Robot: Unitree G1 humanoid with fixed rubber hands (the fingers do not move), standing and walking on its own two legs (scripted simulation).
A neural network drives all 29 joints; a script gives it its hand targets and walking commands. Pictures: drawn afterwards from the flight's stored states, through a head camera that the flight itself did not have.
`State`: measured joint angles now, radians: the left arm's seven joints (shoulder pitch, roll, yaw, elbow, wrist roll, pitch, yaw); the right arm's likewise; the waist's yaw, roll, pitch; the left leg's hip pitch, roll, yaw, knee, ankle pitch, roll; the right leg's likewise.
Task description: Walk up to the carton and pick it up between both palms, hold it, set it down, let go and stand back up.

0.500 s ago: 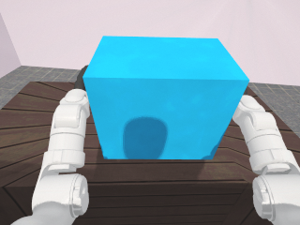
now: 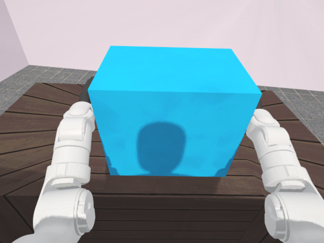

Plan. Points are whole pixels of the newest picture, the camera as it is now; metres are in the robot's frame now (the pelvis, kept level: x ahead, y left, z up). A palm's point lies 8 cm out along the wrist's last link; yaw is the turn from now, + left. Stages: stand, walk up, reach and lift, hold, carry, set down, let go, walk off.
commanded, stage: set down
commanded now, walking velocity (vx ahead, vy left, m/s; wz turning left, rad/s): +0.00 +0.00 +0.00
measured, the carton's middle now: (169, 113) +0.41 +0.00 +0.18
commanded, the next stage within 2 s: none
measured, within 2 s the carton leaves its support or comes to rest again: neither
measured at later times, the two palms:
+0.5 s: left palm (96, 115) +0.40 +0.19 +0.16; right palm (249, 123) +0.38 -0.21 +0.16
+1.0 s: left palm (97, 123) +0.40 +0.19 +0.14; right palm (246, 129) +0.38 -0.21 +0.14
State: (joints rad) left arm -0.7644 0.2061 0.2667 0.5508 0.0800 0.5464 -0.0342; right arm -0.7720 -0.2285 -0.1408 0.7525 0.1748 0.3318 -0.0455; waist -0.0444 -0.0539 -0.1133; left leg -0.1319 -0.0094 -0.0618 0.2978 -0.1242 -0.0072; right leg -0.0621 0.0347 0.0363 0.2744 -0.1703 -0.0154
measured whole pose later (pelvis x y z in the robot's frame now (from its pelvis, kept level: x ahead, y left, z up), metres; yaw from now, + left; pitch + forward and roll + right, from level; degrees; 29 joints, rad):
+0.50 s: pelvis +0.01 +0.00 +0.00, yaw +0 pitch +0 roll +0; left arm -0.66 0.18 0.23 0.51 0.04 0.46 -0.01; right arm -0.66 -0.22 -0.13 0.67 0.18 0.28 -0.05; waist -0.05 -0.03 -0.10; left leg -0.17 -0.01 -0.05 0.30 -0.14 0.00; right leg -0.09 0.03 0.03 0.27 -0.18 -0.01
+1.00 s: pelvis +0.01 +0.00 +0.00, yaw +0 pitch +3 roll +0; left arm -0.67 0.18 0.24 0.64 0.02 0.34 -0.02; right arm -0.64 -0.17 -0.22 0.70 0.09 0.22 -0.02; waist -0.04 -0.03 -0.13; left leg -0.22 -0.01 -0.05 0.29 -0.12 -0.01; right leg -0.16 0.03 0.02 0.28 -0.17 -0.02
